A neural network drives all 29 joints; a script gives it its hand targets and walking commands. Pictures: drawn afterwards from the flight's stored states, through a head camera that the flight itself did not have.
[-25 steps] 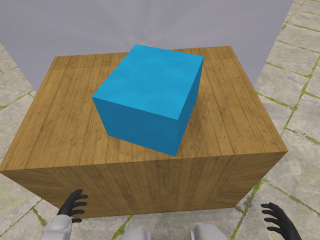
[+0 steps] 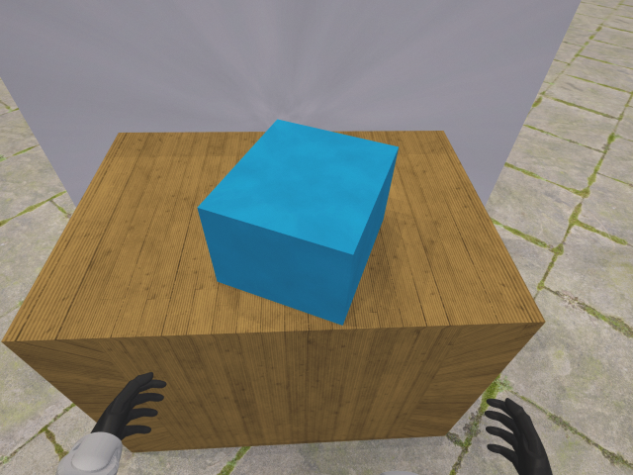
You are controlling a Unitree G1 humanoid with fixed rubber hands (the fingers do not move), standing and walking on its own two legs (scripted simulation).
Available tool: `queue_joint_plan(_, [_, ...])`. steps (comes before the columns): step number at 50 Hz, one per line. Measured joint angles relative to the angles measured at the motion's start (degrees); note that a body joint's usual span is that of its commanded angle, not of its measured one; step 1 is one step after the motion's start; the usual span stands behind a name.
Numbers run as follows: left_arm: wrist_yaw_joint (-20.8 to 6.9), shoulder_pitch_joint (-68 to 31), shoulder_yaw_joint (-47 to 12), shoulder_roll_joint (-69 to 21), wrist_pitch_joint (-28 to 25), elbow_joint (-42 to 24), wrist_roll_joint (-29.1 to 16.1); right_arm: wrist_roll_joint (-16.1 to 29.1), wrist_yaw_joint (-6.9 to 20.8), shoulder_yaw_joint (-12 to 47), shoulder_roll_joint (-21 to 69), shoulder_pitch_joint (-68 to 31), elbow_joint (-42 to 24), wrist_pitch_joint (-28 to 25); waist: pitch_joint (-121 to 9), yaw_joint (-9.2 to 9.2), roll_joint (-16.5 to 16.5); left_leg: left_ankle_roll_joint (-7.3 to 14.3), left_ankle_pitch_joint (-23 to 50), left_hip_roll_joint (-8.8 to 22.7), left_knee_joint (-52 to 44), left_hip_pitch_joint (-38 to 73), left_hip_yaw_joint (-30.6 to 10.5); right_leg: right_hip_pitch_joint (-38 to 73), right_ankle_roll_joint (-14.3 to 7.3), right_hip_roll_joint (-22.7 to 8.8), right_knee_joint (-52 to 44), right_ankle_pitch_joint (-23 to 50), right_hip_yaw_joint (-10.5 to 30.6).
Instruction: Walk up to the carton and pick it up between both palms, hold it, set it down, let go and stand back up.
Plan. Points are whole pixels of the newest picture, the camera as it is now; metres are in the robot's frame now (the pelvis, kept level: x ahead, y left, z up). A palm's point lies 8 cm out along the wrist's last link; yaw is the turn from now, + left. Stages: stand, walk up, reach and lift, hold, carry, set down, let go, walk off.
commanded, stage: reach and lift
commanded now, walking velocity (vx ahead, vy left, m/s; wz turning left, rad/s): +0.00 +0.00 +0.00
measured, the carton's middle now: (307, 214) +0.54 +0.04 -0.01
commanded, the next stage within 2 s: none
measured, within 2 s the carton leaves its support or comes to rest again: neither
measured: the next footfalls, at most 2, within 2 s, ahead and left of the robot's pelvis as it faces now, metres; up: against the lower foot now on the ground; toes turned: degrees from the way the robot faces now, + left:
none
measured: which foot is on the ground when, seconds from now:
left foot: down 0.00-1.00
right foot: down 0.00-1.00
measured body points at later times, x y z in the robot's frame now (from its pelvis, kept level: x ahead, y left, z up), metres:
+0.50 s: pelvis +0.02 +0.01 +0.01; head +0.02 +0.04 +0.46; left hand +0.23 +0.32 -0.01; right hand +0.17 -0.17 +0.00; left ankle +0.04 +0.12 -0.72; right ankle +0.05 -0.13 -0.72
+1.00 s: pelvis +0.06 +0.06 +0.01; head +0.07 +0.11 +0.45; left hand +0.27 +0.34 +0.00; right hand +0.23 -0.12 +0.03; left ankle +0.04 +0.12 -0.72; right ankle +0.05 -0.13 -0.72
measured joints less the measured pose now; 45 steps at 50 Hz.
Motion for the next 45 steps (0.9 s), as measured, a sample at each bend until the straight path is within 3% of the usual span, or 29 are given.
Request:
queue_joint_plan(5, [-1.3,0.0,0.0,0.6,-3.2,0.0,-2.5,0.8,-2.1,1.7,0.7,0.5,-5.1,1.8,0.0,0.00,0.0,0.0,0.0,0.3,-0.3,0.5,0.0,0.5,0.0,0.3,-0.2,0.0,0.0])
queue_joint_plan(15, [-4.6,0.4,0.0,4.6,-3.9,-3.8,-9.4,3.6,-8.0,6.8,5.1,5.8,-18.0,7.7,0.0,0.00,0.0,0.0,1.8,-0.5,-4.1,1.1,0.0,0.7,0.0,-0.4,-2.8,0.9,0.0])
queue_joint_plan(25, [-7.9,3.8,0.0,10.2,-8.4,-7.8,-13.2,5.0,-12.7,9.9,8.5,11.9,-27.8,7.8,0.0,0.01,0.0,0.1,0.6,-0.5,-4.3,1.2,0.0,1.8,0.1,-0.4,-5.4,1.0,0.0])
queue_joint_plan(35, [-9.5,8.7,0.0,12.9,-12.8,-12.7,-14.9,5.8,-15.5,12.6,11.8,12.8,-29.9,3.6,0.0,0.01,0.0,1.0,-2.4,-0.5,-2.0,1.2,0.0,3.1,0.2,-0.4,-6.0,-0.3,0.0])
queue_joint_plan(45, [-9.8,9.3,0.0,13.0,-12.6,-18.4,-14.9,7.4,-15.2,12.7,9.0,12.3,-29.9,-0.1,0.0,0.01,0.0,1.6,-4.9,-0.5,-0.1,1.1,0.0,4.8,0.2,-0.3,-7.9,-0.7,0.0])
